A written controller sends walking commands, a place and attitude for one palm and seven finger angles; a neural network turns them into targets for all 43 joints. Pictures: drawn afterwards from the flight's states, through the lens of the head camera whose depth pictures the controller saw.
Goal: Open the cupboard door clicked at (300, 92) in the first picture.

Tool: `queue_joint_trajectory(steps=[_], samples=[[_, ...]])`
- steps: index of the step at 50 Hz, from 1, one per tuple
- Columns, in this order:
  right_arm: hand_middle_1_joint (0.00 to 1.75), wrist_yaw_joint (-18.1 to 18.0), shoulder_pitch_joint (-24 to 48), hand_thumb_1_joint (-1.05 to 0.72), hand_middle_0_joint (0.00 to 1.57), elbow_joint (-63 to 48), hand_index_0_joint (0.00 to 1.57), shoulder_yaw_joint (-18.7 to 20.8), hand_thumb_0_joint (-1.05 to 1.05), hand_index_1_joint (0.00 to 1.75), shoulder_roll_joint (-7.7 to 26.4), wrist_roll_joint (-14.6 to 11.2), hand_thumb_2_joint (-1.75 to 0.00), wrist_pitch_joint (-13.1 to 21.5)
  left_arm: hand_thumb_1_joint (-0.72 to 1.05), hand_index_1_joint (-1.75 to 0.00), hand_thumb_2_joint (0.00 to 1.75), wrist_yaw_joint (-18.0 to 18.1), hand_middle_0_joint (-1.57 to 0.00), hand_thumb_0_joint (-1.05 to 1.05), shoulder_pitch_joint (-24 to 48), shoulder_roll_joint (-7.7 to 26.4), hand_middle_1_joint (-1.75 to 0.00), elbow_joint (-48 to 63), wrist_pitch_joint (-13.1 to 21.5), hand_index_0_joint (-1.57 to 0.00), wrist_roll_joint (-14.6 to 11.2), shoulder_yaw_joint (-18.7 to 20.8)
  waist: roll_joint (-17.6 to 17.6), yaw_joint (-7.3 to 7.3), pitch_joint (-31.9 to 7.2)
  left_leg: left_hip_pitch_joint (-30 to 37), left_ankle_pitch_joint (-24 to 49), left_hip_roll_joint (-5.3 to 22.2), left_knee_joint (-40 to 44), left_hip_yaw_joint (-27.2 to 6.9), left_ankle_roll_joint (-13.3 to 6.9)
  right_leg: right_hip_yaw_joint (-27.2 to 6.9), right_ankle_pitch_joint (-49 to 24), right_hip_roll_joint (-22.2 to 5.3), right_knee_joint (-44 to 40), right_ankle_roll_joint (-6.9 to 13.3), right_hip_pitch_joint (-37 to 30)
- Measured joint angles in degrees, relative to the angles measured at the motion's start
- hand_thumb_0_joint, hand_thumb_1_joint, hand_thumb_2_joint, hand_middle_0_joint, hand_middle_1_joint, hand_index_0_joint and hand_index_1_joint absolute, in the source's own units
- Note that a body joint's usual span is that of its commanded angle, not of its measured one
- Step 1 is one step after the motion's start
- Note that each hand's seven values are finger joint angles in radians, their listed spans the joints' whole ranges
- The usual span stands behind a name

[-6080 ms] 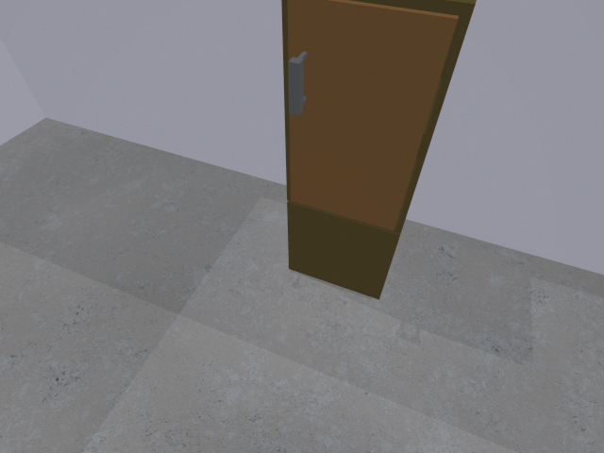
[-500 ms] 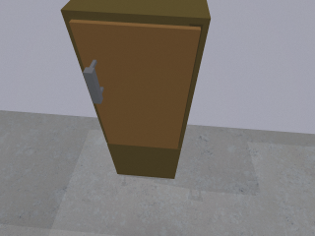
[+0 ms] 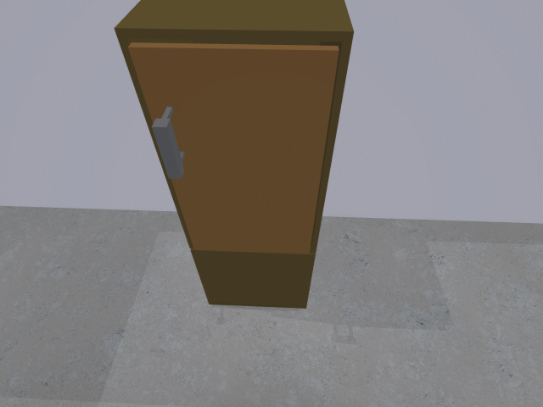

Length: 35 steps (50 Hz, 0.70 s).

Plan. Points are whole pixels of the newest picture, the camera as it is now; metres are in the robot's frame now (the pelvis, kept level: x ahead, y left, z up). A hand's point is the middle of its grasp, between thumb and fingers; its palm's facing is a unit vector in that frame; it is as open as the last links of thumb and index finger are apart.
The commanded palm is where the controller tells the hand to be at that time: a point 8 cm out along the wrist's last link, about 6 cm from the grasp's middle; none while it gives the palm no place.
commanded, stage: come to a stop and stand still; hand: left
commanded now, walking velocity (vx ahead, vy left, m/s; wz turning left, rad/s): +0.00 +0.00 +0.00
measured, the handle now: (172, 142) +0.55 +0.23 +0.08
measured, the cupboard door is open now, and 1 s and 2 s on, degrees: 0 0 0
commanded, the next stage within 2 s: look again from close up in 0.04 s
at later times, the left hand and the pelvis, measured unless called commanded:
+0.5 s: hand out of the picture +0.01 +0.15 -0.17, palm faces +0.02 -0.98 -0.19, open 7.3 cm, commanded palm none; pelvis +0.02 -0.02 +0.00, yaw +0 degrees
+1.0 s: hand (172, 323) +0.23 +0.16 +0.01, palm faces +0.19 -0.97 -0.11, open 7.6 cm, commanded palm +0.13 +0.22 -0.04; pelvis +0.00 -0.03 -0.01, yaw +2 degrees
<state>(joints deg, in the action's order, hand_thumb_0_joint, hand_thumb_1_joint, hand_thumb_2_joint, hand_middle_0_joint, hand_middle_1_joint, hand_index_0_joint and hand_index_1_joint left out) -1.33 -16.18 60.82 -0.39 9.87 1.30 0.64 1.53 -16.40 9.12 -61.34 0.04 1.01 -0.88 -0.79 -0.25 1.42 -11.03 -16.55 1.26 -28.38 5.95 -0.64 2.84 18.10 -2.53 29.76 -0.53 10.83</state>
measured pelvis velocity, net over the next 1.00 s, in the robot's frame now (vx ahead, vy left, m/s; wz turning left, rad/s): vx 0.00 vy -0.03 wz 0.04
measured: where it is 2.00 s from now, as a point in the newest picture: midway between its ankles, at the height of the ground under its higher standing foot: outside the picture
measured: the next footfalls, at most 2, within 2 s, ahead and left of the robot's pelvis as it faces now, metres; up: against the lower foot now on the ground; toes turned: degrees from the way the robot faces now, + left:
none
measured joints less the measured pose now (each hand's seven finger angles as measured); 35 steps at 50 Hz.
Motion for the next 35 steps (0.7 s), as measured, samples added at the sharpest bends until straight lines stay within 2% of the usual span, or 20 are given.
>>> queue_joint_trajectory(steps=[17,35], samples=[[0.30,-0.21,-0.71,-0.91,0.20,3.82,0.20,-0.49,0.00,0.30,-2.21,-0.31,-0.90,0.51,0.92,-0.30,0.90,0.14,-0.20,0.01,0.05,-0.81,-0.30,-2.07,0.52,-0.20,-0.06,-0.01,0.66,0.02,0.62,0.82,0.22,0.71,1.65,-0.11,1.16,0.14,0.44,0.81,-0.69,0.94,-0.34],[0.30,-0.89,1.46,-0.92,0.20,4.48,0.20,0.09,0.01,0.30,-1.14,-0.22,-0.90,0.52,0.92,-0.30,0.90,0.24,-0.20,0.01,0.38,-0.51,-0.30,-2.69,0.87,-0.20,-0.06,0.42,0.96,-0.30,0.20,2.05,-0.40,1.82,2.31,-0.80,2.49,0.86,1.26,1.98,-1.59,2.07,-1.84]])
